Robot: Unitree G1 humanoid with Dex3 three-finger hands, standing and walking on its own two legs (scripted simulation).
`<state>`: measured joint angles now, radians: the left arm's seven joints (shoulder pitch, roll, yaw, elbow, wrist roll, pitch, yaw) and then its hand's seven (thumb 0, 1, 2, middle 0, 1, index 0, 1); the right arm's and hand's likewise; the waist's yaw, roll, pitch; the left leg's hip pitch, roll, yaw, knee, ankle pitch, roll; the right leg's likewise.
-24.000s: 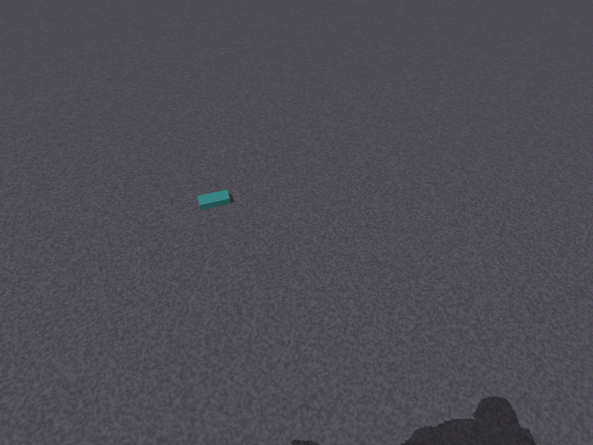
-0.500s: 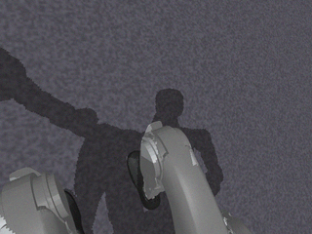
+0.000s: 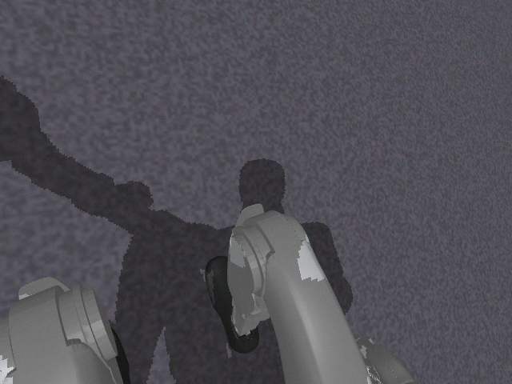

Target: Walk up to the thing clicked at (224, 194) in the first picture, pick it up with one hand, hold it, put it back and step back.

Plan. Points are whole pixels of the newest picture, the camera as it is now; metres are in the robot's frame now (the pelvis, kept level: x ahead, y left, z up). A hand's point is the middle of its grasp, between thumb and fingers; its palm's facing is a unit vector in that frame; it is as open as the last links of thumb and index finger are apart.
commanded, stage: rest palm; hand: left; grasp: from above
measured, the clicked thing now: out of the picture +0.53 +0.33 -0.31
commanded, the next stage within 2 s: none
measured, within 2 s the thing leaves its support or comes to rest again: neither
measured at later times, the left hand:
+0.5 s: hand out of the picture +0.51 +0.32 -0.23, palm faces -0.42 -0.10 -0.90, open 13.1 cm
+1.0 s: hand out of the picture +0.51 +0.31 -0.26, palm faces -0.48 -0.12 -0.87, open 12.9 cm
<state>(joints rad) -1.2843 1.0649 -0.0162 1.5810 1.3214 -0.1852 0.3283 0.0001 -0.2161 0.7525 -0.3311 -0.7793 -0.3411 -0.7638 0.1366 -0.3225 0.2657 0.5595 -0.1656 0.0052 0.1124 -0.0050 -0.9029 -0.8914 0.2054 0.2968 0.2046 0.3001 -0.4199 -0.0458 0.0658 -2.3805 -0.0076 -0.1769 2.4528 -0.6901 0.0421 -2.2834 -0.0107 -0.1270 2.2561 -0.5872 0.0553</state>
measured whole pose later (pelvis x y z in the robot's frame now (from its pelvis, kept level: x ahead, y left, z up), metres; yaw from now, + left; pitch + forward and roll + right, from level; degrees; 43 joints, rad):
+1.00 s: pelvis +0.00 +0.00 -0.01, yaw -2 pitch +31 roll -16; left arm -1.22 1.18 0.05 1.60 1.30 -0.29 0.38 0.00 -0.29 0.79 -0.29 -0.80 -0.29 -0.80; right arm 0.12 -0.36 0.38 0.53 -0.22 -0.05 0.10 0.00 -0.91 -0.90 0.21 0.30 0.21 0.30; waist -0.45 -0.15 0.23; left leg -2.36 0.00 -0.23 2.51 -0.72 0.02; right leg -2.26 0.01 -0.17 2.28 -0.59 0.06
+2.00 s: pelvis +0.00 +0.00 -0.01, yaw -3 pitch +30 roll -17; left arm -1.22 1.21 0.04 1.62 1.31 -0.29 0.43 0.00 -0.18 0.71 -0.36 -0.73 -0.36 -0.73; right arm 0.10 -0.36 0.42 0.55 -0.24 -0.07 0.09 -0.01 -0.91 -0.90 0.21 0.30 0.20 0.30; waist -0.46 -0.17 0.24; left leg -2.35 0.00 -0.25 2.52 -0.72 0.03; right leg -2.25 0.01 -0.19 2.27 -0.58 0.06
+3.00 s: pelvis +0.00 +0.00 -0.01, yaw -4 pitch +30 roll -18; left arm -1.23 1.23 0.04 1.63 1.29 -0.27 0.42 0.00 -0.03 0.59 -0.47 -0.62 -0.47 -0.61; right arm 0.10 -0.36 0.42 0.55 -0.24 -0.07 0.09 -0.01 -0.91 -0.90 0.21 0.30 0.20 0.30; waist -0.46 -0.16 0.25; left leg -2.36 0.01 -0.25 2.52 -0.72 0.04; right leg -2.25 0.02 -0.19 2.27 -0.58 0.07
